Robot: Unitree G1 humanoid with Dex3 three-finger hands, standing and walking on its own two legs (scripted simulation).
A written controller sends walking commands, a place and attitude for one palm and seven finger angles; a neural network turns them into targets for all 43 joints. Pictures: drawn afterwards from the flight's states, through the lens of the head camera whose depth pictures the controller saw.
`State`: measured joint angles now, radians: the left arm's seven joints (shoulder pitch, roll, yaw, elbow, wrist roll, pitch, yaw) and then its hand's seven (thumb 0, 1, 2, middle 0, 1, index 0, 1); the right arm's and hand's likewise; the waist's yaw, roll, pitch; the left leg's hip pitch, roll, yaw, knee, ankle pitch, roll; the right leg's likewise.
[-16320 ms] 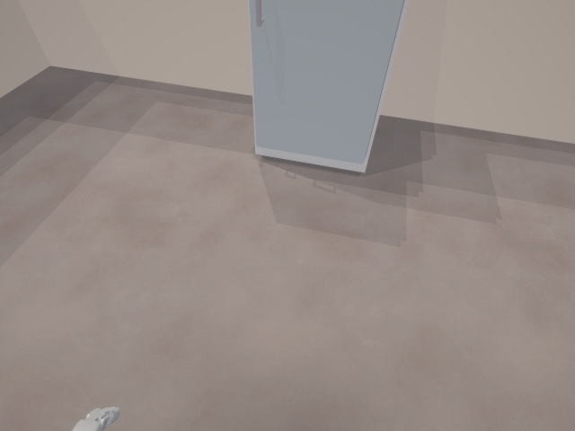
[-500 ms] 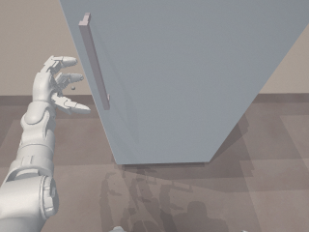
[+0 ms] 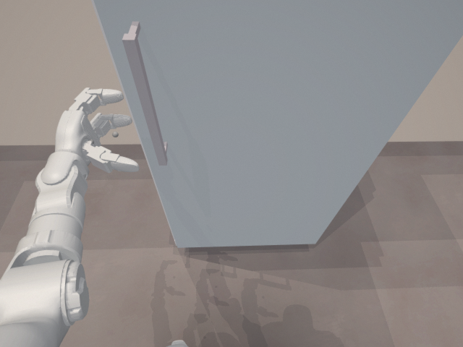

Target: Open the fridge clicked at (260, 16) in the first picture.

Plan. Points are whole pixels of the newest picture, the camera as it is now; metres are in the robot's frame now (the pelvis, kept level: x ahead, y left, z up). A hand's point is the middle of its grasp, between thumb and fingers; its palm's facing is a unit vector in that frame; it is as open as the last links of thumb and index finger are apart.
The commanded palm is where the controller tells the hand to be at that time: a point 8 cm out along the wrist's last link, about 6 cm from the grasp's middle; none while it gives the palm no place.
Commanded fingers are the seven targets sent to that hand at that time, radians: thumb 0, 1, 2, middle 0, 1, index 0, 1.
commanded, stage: move the hooked fingers beside the handle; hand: left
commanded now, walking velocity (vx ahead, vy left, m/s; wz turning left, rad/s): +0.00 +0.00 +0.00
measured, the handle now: (151, 106) +0.51 +0.15 +0.12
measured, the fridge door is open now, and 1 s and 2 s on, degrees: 0 0 0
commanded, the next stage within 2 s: feel for the door with the fingertips in 0.30 s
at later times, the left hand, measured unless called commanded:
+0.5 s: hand (119, 135) +0.45 +0.20 +0.11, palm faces +0.01 -1.00 +0.01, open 14.0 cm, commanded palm +0.42 +0.24 +0.11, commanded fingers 0.00 -0.50 0.30 -0.30 -1.20 -0.30 -1.20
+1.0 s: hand (133, 131) +0.45 +0.17 +0.11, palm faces +0.04 -1.00 +0.00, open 14.0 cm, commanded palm +0.43 +0.22 +0.11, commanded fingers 0.00 -0.50 0.30 -0.30 -1.20 -0.30 -1.20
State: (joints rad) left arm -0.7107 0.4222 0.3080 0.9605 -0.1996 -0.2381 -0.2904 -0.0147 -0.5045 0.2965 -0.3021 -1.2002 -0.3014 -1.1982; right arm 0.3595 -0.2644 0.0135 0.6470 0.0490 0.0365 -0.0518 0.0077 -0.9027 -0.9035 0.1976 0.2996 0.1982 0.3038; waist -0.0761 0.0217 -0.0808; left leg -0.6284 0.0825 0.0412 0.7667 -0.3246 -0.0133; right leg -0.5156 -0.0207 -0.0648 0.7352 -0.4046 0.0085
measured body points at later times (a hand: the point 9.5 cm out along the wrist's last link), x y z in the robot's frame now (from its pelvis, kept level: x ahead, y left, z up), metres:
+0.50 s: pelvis +0.00 +0.00 +0.00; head +0.06 +0.00 +0.44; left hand +0.44 +0.25 +0.11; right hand +0.06 -0.27 -0.12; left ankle +0.03 +0.13 -0.71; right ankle -0.03 -0.13 -0.71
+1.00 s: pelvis +0.00 -0.01 +0.00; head +0.06 -0.01 +0.45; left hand +0.45 +0.23 +0.12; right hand +0.06 -0.27 -0.12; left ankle +0.03 +0.13 -0.71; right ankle -0.03 -0.13 -0.71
